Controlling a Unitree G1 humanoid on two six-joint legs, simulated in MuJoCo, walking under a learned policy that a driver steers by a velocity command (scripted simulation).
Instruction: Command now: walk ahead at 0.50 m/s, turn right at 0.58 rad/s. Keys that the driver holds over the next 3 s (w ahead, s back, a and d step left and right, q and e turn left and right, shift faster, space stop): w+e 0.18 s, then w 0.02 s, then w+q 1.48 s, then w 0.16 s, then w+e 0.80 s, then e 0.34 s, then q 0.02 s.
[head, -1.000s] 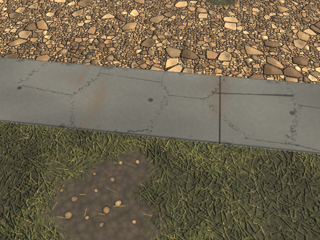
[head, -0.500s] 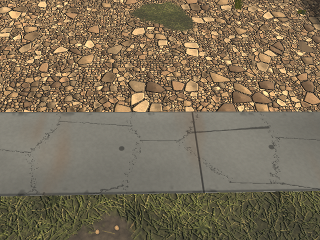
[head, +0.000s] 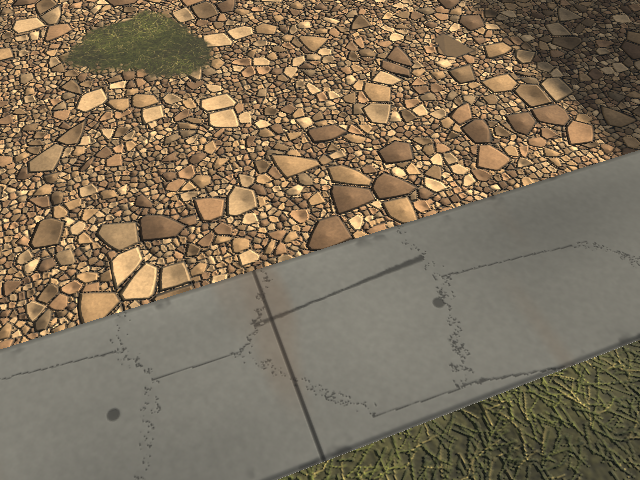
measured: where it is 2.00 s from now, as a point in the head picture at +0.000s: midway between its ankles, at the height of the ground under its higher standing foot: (255, 253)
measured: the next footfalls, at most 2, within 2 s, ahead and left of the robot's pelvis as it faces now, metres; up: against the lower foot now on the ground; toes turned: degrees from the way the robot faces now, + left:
left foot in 0.38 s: +0.40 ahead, +0.11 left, +0.00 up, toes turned -9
right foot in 0.84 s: +0.65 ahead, -0.11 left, +0.00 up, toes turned +5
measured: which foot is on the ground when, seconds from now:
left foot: up 0.00-0.36, down 0.38-0.86, up 0.88-1.00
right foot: down 0.00-0.40, up 0.42-0.82, down 0.84-1.00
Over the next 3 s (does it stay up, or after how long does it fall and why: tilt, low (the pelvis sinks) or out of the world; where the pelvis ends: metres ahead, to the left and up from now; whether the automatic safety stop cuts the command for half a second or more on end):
stays up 1.52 0.41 -0.13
